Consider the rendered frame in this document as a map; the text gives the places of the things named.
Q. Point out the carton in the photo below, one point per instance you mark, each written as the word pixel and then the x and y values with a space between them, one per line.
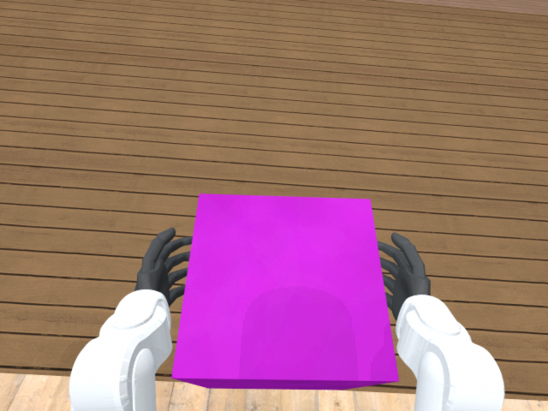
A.
pixel 284 293

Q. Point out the right robot forearm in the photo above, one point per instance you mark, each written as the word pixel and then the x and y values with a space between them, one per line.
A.
pixel 452 372

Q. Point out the right robot hand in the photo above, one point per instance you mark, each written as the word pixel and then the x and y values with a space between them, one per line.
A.
pixel 409 273

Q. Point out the left robot forearm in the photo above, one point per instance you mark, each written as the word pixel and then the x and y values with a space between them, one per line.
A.
pixel 116 371

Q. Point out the left robot hand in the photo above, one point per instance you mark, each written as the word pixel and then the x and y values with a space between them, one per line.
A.
pixel 156 265

